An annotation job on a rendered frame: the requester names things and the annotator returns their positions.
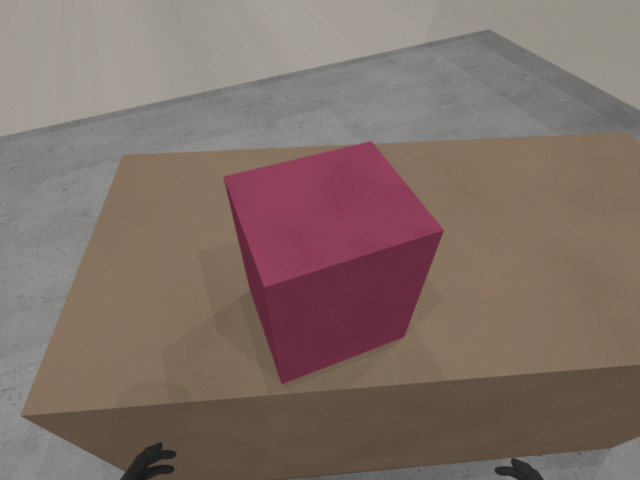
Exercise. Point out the robot left hand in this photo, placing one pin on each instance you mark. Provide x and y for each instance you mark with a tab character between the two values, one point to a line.
138	469

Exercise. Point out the robot right hand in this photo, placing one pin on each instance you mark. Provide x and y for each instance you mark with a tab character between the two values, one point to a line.
520	471

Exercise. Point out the pedestal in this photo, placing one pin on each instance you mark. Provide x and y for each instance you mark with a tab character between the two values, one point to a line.
525	339

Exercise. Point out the carton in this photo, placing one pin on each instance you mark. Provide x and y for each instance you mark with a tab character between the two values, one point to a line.
336	249

